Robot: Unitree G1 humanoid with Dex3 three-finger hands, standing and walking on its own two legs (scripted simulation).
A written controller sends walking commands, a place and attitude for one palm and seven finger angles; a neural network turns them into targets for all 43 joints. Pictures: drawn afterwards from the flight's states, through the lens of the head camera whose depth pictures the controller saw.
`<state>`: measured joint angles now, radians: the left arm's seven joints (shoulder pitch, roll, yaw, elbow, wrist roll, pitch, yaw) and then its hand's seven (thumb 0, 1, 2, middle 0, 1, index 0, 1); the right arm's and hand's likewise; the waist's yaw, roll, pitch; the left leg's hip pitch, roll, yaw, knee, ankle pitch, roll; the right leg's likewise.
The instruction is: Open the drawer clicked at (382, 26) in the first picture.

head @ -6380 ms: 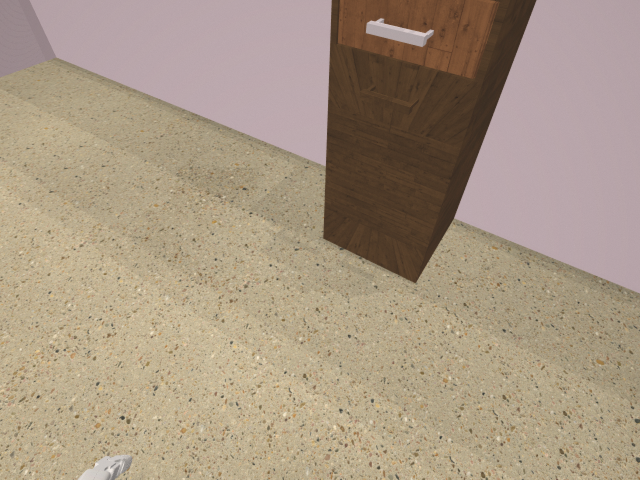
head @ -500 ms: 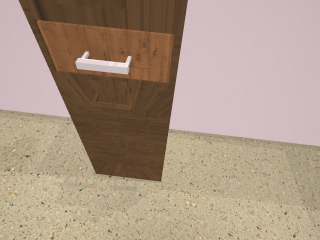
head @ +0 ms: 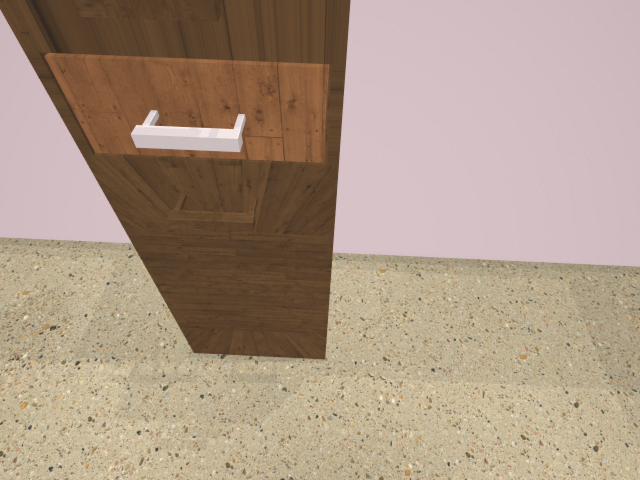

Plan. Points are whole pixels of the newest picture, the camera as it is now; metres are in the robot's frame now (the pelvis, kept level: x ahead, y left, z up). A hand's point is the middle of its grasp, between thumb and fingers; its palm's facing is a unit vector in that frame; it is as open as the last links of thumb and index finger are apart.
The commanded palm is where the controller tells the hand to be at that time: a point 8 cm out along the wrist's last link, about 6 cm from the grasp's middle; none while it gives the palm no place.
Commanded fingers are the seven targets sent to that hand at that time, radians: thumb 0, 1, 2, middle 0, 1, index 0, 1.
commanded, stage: look again from close up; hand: left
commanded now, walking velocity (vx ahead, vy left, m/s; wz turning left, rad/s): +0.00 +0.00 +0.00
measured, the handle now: (192, 128) +0.55 +0.22 +0.14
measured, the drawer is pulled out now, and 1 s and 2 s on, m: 0.00 0.00 0.00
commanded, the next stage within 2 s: raise the hand with hooked fingers in 0.36 s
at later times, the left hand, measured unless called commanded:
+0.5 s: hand out of the picture +0.02 +0.17 -0.17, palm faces -0.04 -0.97 -0.23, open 7.3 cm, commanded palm +0.10 +0.22 -0.06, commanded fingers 0.00 0.83 0.87 -0.20 -0.34 -0.20 -0.34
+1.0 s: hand out of the picture +0.13 +0.20 -0.02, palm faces -0.02 -0.09 -1.00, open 9.2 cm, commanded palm +0.15 +0.20 +0.06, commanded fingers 0.00 0.25 0.62 -0.25 -0.72 -0.25 -0.72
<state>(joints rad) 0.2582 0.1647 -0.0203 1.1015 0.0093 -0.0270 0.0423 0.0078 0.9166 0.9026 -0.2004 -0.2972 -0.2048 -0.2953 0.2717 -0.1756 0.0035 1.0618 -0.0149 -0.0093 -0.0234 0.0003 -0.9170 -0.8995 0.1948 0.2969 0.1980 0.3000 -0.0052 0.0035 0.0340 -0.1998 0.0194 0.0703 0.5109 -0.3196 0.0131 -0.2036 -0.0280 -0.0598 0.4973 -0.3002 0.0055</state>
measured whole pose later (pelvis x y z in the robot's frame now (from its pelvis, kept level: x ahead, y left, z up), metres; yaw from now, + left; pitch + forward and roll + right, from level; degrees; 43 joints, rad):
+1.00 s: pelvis -0.03 -0.06 -0.02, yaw +1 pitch +5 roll +2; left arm 0.44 0.42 -0.04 -0.07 1.04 -0.07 0.37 0.00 0.45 0.72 -0.25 -0.58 -0.26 -0.58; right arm 0.03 -0.26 -0.04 0.53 -0.08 0.04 0.01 0.01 -0.90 -0.90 0.19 0.30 0.20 0.30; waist 0.16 -0.01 -0.05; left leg -0.45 0.05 0.02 0.72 -0.36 -0.02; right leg -0.48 0.00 -0.08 0.77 -0.39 -0.08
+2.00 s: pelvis -0.04 +0.01 +0.01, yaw +1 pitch -3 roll +0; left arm -0.36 0.65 -0.01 -0.09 0.81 0.11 -0.25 0.00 -0.49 0.31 -0.32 -1.19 -0.32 -1.19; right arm 0.08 -0.25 0.06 0.61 0.02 0.09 0.01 0.01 -0.90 -0.90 0.20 0.30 0.20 0.30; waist 0.13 0.09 0.02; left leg -0.14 -0.03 0.02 0.38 -0.19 0.03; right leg -0.15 -0.06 -0.06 0.39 -0.19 0.02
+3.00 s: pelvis -0.04 -0.01 +0.01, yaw +1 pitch +1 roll +0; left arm -0.56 0.61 -0.08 0.23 0.84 0.04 -0.25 0.00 -0.49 0.30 -0.32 -1.20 -0.32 -1.20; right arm 0.15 -0.30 0.02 0.64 0.04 0.10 -0.02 0.01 -0.90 -0.90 0.20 0.30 0.20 0.30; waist 0.06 0.10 0.00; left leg -0.22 0.00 0.00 0.40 -0.20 0.00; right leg -0.23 -0.03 -0.08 0.43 -0.21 -0.01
